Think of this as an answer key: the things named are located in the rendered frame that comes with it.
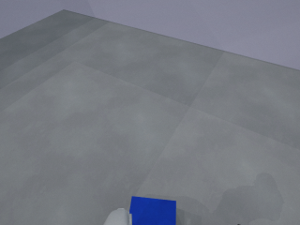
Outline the carton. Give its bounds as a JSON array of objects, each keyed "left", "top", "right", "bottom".
[{"left": 129, "top": 196, "right": 176, "bottom": 225}]

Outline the robot left thigh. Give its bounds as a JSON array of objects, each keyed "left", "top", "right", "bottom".
[{"left": 103, "top": 209, "right": 132, "bottom": 225}]

